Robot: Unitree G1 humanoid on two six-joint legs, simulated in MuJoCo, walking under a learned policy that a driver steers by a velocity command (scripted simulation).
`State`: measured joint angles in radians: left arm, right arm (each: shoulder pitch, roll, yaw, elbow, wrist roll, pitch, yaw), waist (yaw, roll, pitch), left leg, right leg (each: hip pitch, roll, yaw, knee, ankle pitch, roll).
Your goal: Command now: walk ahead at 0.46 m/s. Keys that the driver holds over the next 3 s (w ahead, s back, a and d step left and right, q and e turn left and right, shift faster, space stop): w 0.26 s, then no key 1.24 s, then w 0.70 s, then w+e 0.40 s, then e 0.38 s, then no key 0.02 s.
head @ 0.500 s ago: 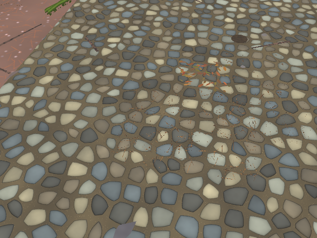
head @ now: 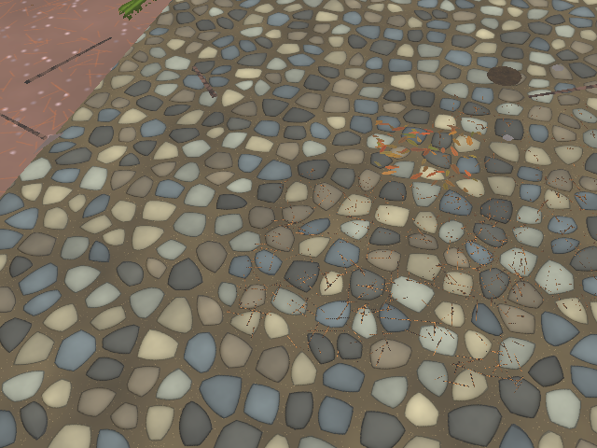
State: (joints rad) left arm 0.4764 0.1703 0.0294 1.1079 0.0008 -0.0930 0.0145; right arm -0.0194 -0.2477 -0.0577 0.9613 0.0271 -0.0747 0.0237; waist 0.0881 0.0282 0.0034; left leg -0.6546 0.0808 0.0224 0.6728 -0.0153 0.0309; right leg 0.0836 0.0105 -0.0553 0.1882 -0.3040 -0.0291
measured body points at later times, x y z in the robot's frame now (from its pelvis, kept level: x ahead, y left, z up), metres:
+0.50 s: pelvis +0.28 +0.05 +0.00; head +0.30 +0.05 +0.45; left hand +0.44 +0.30 -0.11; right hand +0.28 -0.21 -0.14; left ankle +0.24 +0.13 -0.74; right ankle +0.44 -0.11 -0.70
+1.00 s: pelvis +0.39 +0.03 -0.01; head +0.40 +0.04 +0.44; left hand +0.48 +0.28 -0.15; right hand +0.42 -0.23 -0.15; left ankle +0.36 +0.16 -0.74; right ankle +0.45 -0.08 -0.74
